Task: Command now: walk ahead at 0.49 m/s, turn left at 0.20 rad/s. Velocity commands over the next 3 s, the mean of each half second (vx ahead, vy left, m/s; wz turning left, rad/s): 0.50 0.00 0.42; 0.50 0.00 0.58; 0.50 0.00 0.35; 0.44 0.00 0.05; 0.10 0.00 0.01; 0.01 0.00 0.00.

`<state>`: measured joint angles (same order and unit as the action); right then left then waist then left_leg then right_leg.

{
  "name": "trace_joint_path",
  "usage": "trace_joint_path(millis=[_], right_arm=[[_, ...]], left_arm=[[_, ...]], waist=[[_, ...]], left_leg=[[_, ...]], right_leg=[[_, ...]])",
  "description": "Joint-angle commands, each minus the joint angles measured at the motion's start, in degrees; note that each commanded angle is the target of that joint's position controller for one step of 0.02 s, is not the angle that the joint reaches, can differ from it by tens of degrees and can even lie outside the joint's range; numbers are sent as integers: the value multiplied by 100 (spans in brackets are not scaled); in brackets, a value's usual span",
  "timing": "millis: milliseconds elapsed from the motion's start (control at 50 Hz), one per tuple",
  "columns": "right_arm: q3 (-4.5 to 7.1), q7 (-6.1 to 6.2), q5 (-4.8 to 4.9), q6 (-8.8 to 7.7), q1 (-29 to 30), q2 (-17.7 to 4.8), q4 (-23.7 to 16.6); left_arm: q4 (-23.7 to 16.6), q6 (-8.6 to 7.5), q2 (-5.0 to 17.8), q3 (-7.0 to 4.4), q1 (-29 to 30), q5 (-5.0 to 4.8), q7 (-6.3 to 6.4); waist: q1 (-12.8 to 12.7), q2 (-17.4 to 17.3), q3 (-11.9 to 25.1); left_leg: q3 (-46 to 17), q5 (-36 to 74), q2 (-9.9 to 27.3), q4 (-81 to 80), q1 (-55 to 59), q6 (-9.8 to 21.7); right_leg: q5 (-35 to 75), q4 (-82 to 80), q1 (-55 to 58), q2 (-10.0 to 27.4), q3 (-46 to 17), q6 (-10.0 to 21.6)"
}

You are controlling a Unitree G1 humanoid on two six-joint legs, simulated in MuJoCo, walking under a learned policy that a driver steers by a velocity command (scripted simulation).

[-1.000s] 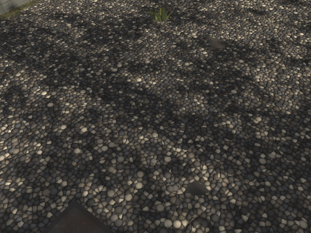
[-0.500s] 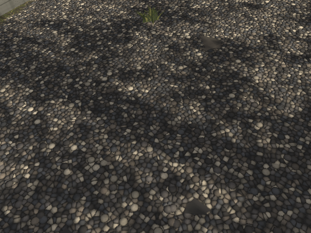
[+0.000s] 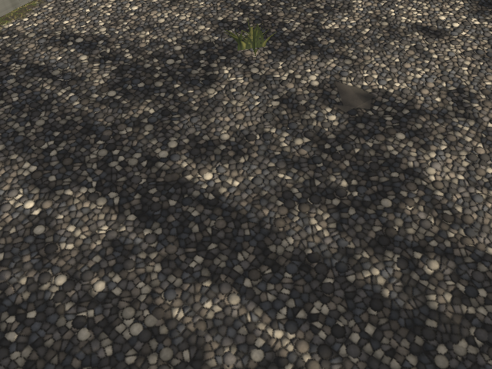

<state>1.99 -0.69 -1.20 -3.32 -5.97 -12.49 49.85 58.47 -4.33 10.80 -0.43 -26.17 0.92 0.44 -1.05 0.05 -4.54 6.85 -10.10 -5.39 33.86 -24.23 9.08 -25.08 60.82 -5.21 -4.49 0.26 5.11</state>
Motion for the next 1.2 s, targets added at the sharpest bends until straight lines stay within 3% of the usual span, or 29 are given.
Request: trace_joint_path(millis=[20,60,120,200,260,380,420,460,480,500,520,540,560,580,620,700,820,900,960,1000,1020,1040,1060,1080,1100,1120,1160,1200], right_arm=[[214,-41,117,9,-964,-607,188],[135,-6,73,-85,-1015,-403,341],[168,31,92,-196,-1279,-616,461],[186,32,112,-164,-1728,-720,506],[201,33,104,-135,-2119,-743,526],[242,108,-3,-74,-2540,-851,472],[285,159,-13,-65,-2321,-957,372],[332,134,16,-93,-1943,-1099,247],[321,78,77,-142,-1843,-1021,188],[222,68,155,-190,-1862,-611,-68],[189,81,315,-145,-2509,-354,-205],[253,138,117,-28,-2329,-831,-8],[273,70,45,-1,-1900,-821,-42],[261,17,34,19,-1691,-687,-103],[261,-94,-78,149,-1574,-591,-162],[222,-222,-91,289,-1025,-465,-458],[82,-363,-65,248,220,-340,-952],[27,-419,-92,238,882,-370,-1233],[63,-363,-139,246,832,-464,-1279],[171,-296,-159,203,-53,-651,-1042],[292,-221,-212,157,-1025,-857,-720],[473,-115,-258,158,-1650,-1439,-630],[566,-66,-57,215,-1532,-1864,-790],[543,-1,8,280,-1659,-1699,-728],[484,50,52,262,-1375,-1452,-647],[400,59,57,212,-1092,-1143,-640],[286,58,84,88,-744,-852,-681],[258,22,117,-41,-928,-825,-570]], left_arm=[[-689,-158,863,-198,456,77,-57],[-749,-64,660,-178,503,140,-90],[-872,91,460,-139,653,158,-118],[-1334,167,570,-148,1867,128,-124],[-1556,179,592,-141,2492,102,-145],[-2017,110,629,-95,3427,43,-171],[-2040,41,725,-113,3191,10,-165],[-1753,-47,949,-215,2133,-11,-88],[-1559,-132,1232,-319,1303,71,-7],[-1522,-150,1716,-425,262,227,101],[-1526,-52,2032,-519,508,260,85],[-1607,9,1409,-446,900,185,52],[-1671,0,943,-335,1252,124,23],[-1634,-21,789,-290,1384,134,-4],[-1478,-95,710,-261,1241,90,5],[-1250,-256,754,-296,840,-11,-41],[-1038,-220,844,-309,500,23,-37],[-869,-156,1060,-362,155,25,29],[-746,-30,1233,-395,11,38,87],[-718,81,1411,-431,-10,38,110],[-788,119,1420,-424,50,30,105],[-1066,102,1028,-328,-95,-20,47],[-1510,44,910,-325,181,-13,-46],[-1662,-2,1222,-383,993,43,-59],[-1707,-71,1070,-323,1089,-34,-75],[-1560,-80,1005,-305,886,-29,-65],[-1405,128,902,-285,532,156,-84],[-1386,274,815,-283,505,196,-148]], waist=[[344,-53,274],[-37,142,72],[-165,-5,100],[145,-177,-138],[422,-276,-12],[734,-468,54],[528,-567,120],[13,-498,539],[-363,-155,1058],[-665,567,2063],[-185,1915,2355],[-53,851,1539],[-23,269,888],[57,167,603],[172,524,431],[210,530,406],[29,470,83],[-141,446,-89],[-52,528,72],[315,571,647],[738,316,1194],[844,-555,1909],[631,-1347,2304],[876,-430,1714],[622,-263,1029],[294,57,666],[-90,14,587],[-141,-64,599]], left_leg=[[-3745,-1224,2169,-2301,2339,1127],[-2978,-47,1730,-2424,1417,859],[-2382,694,1438,-2513,993,789],[-2247,659,1240,-2699,1003,599],[-2272,1064,1173,-2475,1535,386],[-2577,2080,1267,-1750,2471,397],[-2699,2355,1309,-1471,2388,254],[-2634,2972,1090,-614,1958,12],[-2354,2603,724,507,1445,-125],[-1845,621,398,2104,644,-214],[-1276,-2299,-268,3267,-985,-350],[-1312,-1791,317,3781,-1432,-309],[-1287,-1201,496,3674,-1353,-338],[-1232,-906,649,3510,-1200,-403],[-1116,-741,814,3343,-1000,-503],[-996,-250,888,3322,-1475,-570],[-595,951,901,1649,-1523,-606],[-195,709,846,638,-1238,-397],[133,-108,472,223,-663,-111],[226,-534,20,-76,458,163],[2,-399,-42,-462,1801,367],[-1963,-1340,1383,-649,3590,826],[-4987,-1044,2627,-1553,4453,1526],[-4340,-359,2407,-1733,4190,1353],[-3533,355,2268,-1757,3418,1198],[-2947,1126,1972,-1843,2636,926],[-2264,1801,1535,-2008,1811,695],[-2006,2175,1366,-2171,1595,670]], right_leg=[[784,1553,-3112,563,-334,81],[886,952,-2508,801,-372,-91],[936,200,-2324,905,-210,-352],[1944,-996,-2895,981,-37,-635],[2516,-1628,-3115,883,-45,-714],[2144,-2464,-3221,568,-56,-703],[1904,-2927,-2563,476,-130,-598],[1697,-3495,-914,234,-47,-400],[1710,-3656,341,629,-367,-194],[627,-3709,1706,2194,-1821,65],[239,-4457,2414,3159,-4238,704],[-383,-4521,1653,2920,-3981,660],[6,-4612,898,2578,-3002,515],[856,-4752,403,2319,-2255,408],[1816,-4915,-39,1964,-1312,252],[3107,-5058,47,1949,-487,319],[3483,-5177,59,1747,549,238],[3732,-5077,562,1964,858,187],[5558,-4276,1009,2039,1194,99],[6595,-2741,1005,2030,1364,62],[5864,-1387,329,1916,1468,-79],[3076,503,-1498,1604,1476,-322],[-715,2132,-3398,422,729,-607],[-176,2157,-4072,713,-60,-558],[393,1724,-4010,964,-83,-515],[612,1113,-3544,1157,-83,-500],[648,606,-2754,1273,-106,-570],[835,352,-2611,1219,5,-622]])
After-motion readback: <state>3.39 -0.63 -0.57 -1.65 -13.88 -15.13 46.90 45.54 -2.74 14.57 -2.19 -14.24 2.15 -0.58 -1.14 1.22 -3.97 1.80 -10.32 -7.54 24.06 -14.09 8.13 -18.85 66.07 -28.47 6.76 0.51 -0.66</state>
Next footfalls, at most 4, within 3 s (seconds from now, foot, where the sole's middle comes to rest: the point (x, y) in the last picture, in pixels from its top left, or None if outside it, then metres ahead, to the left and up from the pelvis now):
0.48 right None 0.45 -0.10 -0.75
1.02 left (191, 313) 0.60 0.20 -0.75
1.60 right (168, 210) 0.94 0.31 -0.75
2.08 left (82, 197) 0.99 0.60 -0.75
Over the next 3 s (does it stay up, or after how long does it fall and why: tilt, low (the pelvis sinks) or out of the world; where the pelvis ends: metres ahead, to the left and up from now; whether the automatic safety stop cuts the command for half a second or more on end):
stays up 0.99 0.47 0.03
